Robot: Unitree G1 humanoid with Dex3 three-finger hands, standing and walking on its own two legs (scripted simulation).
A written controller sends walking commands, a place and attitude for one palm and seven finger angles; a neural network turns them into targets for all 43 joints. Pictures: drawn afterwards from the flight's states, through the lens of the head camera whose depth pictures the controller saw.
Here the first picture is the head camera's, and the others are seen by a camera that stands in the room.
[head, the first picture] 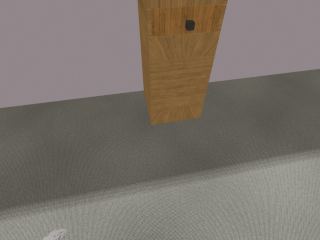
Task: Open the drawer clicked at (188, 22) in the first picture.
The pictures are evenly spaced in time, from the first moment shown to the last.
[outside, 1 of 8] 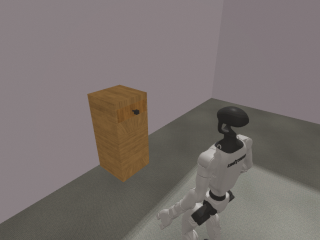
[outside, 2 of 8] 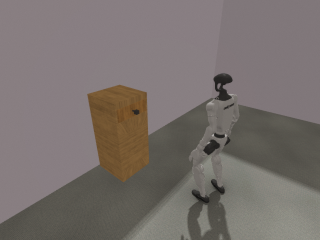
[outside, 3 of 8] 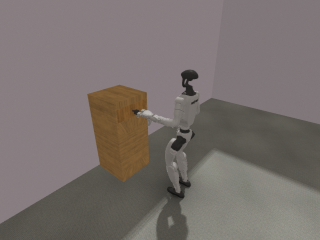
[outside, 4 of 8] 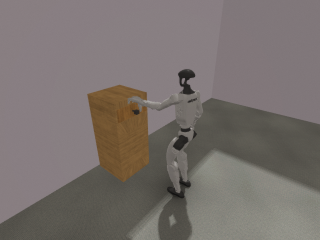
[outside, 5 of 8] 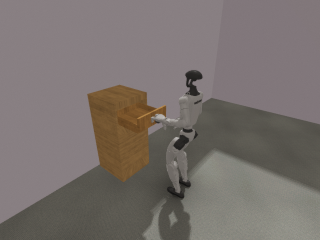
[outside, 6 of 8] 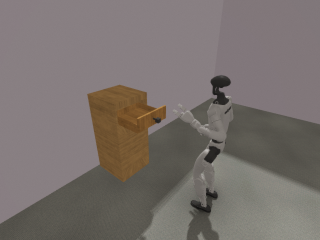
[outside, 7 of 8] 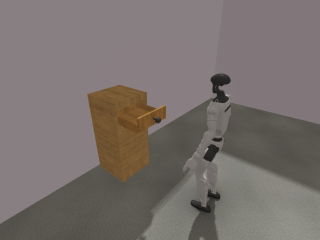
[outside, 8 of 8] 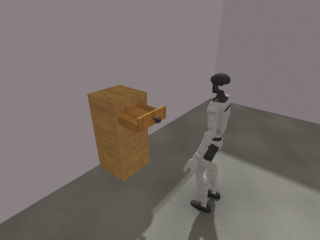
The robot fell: no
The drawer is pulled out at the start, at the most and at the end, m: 0.00 0.30 0.29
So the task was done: yes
